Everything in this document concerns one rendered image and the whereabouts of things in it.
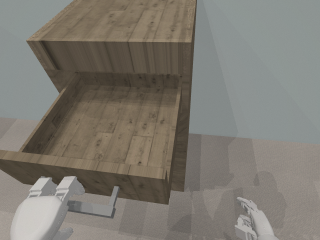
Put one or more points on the handle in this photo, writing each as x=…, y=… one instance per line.
x=107, y=211

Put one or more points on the drawer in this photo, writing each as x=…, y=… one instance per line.
x=107, y=129

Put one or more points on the right robot hand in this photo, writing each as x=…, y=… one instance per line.
x=253, y=227

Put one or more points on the left robot hand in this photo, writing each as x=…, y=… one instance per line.
x=39, y=216

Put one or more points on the cabinet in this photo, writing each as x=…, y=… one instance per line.
x=131, y=36

